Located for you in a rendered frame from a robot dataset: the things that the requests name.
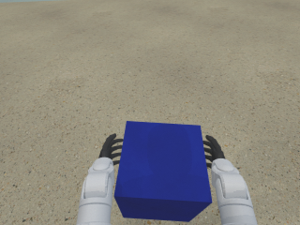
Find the robot right hand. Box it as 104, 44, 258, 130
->
202, 135, 225, 169

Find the robot left forearm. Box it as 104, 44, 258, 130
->
76, 157, 115, 225

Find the robot left hand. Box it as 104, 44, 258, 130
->
98, 133, 123, 166

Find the carton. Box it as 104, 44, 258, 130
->
113, 121, 212, 222

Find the robot right forearm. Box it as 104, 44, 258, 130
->
211, 158, 258, 225

